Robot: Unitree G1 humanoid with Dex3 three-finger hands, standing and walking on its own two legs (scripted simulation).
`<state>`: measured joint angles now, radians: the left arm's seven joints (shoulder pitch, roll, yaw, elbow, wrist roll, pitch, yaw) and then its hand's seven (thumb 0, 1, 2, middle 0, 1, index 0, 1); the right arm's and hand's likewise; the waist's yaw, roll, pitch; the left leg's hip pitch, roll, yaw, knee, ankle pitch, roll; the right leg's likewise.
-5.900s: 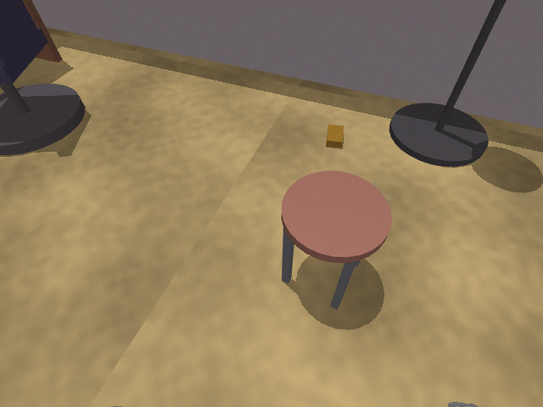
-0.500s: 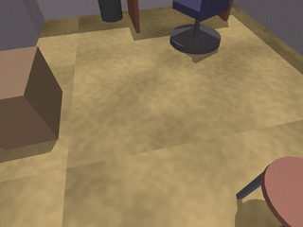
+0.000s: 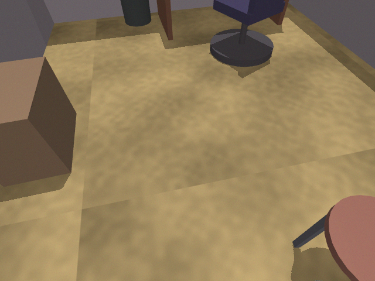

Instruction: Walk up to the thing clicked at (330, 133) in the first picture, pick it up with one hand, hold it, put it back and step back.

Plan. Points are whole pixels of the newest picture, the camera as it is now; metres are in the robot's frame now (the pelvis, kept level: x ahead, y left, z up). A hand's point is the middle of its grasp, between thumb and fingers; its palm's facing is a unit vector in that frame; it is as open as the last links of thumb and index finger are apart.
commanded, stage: stand
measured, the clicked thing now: out of the picture +0.62 -1.45 -0.76
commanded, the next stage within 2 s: walk up in 0.28 s
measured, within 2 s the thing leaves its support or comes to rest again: neither
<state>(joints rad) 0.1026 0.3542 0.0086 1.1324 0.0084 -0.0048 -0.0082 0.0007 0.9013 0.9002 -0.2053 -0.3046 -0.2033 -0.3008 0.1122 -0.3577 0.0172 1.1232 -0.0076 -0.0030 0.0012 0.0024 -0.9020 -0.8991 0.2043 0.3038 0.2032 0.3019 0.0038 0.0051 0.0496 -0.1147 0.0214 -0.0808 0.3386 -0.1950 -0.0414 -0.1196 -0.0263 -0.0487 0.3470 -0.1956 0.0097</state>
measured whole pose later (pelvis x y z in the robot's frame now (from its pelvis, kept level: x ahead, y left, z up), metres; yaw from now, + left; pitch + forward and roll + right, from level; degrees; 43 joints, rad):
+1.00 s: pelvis +0.22 +0.03 -0.02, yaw -3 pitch -2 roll +3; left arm 0.24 0.44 0.07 0.96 0.03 -0.02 -0.11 0.00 0.90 0.90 -0.20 -0.30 -0.20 -0.30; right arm 0.33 -0.41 -0.07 0.93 -0.02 -0.07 0.06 0.01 -0.90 -0.90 0.21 0.30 0.21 0.30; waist -0.02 -0.01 0.04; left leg 0.02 0.04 0.15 0.44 -0.41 -0.03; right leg -0.41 -0.11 -0.03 0.58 -0.16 -0.02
